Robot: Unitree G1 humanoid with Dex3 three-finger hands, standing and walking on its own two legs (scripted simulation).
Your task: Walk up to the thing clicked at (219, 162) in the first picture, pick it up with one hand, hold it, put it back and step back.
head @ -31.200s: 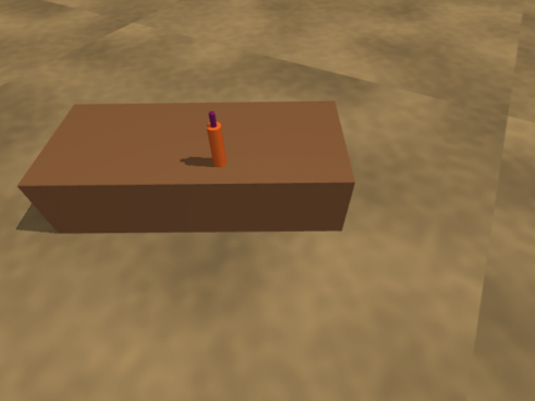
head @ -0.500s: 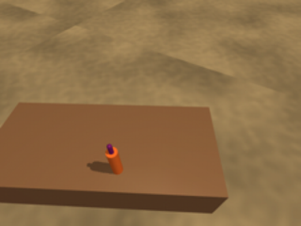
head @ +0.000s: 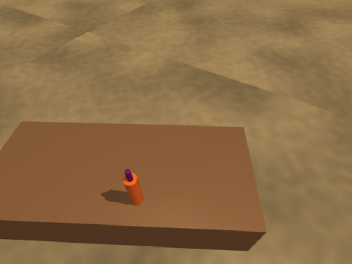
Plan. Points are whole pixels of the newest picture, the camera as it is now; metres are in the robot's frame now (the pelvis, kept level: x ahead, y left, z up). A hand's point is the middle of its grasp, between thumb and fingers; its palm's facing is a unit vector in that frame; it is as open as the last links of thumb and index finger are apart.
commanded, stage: stand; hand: left
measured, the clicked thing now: (132, 186) +0.47 +0.19 -0.33
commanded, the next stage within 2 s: step back in 0.28 s
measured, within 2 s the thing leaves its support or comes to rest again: neither
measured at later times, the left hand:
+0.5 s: hand out of the picture +0.06 +0.29 -0.17, palm faces +0.01 -0.93 -0.37, open 7.3 cm
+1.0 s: hand out of the picture -0.01 +0.29 -0.17, palm faces -0.07 -0.91 -0.40, open 7.3 cm
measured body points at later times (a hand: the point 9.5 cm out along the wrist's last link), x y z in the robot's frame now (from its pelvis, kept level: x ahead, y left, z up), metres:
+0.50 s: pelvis -0.03 +0.03 -0.02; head +0.03 +0.03 +0.43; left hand +0.06 +0.34 -0.14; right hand +0.06 -0.30 -0.14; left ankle -0.03 +0.15 -0.72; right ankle -0.02 -0.12 -0.75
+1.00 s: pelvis -0.12 +0.03 -0.03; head -0.06 +0.01 +0.41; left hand -0.01 +0.34 -0.15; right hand -0.02 -0.28 -0.16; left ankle -0.04 +0.15 -0.74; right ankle -0.14 -0.08 -0.75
